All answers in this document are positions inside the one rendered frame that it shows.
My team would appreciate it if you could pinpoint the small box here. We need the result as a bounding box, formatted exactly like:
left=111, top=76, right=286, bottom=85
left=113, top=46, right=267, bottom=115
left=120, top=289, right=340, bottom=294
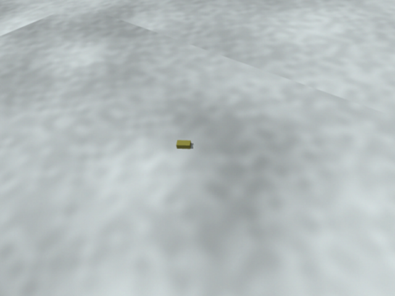
left=177, top=140, right=191, bottom=149

